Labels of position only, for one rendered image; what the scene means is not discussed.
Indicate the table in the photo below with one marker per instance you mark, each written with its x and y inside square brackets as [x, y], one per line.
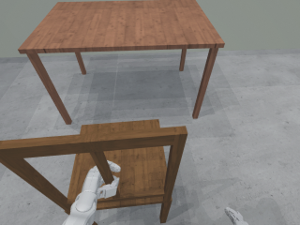
[116, 26]

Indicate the chair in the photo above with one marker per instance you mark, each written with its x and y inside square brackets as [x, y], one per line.
[135, 146]

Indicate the left robot forearm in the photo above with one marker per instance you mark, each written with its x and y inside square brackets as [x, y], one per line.
[83, 210]

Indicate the right robot hand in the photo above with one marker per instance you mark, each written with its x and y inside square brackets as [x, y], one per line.
[235, 217]

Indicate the left robot hand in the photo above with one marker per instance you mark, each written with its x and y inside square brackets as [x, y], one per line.
[93, 182]

